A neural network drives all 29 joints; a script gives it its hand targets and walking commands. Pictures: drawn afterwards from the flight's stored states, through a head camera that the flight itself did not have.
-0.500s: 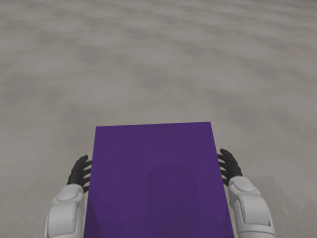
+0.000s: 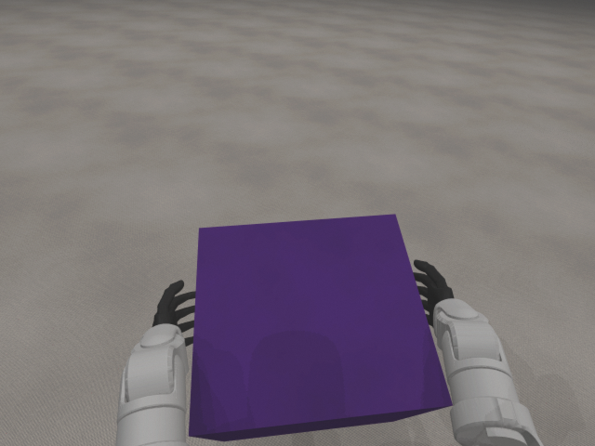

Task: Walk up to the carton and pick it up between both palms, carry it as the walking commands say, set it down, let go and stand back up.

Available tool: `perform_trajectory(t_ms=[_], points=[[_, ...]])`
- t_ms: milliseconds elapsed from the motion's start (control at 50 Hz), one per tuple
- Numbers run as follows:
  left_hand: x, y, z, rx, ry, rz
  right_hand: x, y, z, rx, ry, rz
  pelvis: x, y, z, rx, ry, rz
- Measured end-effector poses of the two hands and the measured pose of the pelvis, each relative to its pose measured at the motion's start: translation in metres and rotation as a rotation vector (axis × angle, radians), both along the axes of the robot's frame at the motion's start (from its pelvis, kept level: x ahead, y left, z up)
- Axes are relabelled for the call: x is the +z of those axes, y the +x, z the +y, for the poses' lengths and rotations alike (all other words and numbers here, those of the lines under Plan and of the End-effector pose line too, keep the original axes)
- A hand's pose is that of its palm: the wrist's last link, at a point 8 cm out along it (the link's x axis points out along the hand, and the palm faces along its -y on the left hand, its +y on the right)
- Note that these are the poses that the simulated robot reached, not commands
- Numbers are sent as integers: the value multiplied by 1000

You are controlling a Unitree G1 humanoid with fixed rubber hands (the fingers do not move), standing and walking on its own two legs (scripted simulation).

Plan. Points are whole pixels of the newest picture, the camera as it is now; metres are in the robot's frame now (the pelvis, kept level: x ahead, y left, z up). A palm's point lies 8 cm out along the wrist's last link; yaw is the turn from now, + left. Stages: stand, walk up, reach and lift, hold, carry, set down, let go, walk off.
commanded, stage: set down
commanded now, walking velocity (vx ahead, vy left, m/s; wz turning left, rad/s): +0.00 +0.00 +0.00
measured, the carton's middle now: (305, 333) +0.34 +0.00 -0.04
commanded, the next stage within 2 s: none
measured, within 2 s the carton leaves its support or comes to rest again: neither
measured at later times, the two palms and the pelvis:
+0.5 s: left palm (168, 364) +0.26 +0.20 -0.01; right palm (413, 329) +0.35 -0.17 -0.02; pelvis +0.01 -0.05 +0.00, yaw +2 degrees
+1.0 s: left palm (166, 380) +0.29 +0.23 -0.12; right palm (381, 349) +0.37 -0.14 -0.13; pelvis +0.01 -0.03 -0.03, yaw -1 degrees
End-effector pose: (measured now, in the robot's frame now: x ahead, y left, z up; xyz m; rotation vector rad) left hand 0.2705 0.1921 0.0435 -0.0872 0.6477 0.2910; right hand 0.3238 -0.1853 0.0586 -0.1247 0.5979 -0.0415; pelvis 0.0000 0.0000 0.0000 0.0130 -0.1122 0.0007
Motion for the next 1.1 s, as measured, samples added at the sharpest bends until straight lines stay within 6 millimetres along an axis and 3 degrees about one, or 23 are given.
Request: perform_trajectory(t_ms=[260, 400, 500, 680, 800, 920, 1100], points=[[-38, -23, 21, 135, -13, 70, -25, 35, 36, 161, -62, 67, 3, 11, -27, 38, 4, 40], [-40, -13, 15, 107, 49, 89, -57, 29, 24, 123, 6, 89, 2, 10, -44, 54, -6, 105], [-56, -11, 7, 97, 53, 120, -83, 22, 15, 111, 16, 131, -1, 11, -54, 35, -3, 154], [-99, -9, 23, 139, 14, 114, -110, 45, 35, 165, -22, 137, -10, 18, -71, 16, 0, 304], [-119, 1, 34, 134, 33, 126, -132, 60, 47, 176, -20, 139, -16, 19, -63, 49, -31, 416], [-143, 14, 36, 81, 42, 164, -165, 50, 43, 119, 0, 177, -23, 15, -41, 18, -41, 533], [-180, 16, 46, 94, 33, 126, -203, 54, 53, 114, 28, 145, -47, -14, -14, -12, -39, 647]])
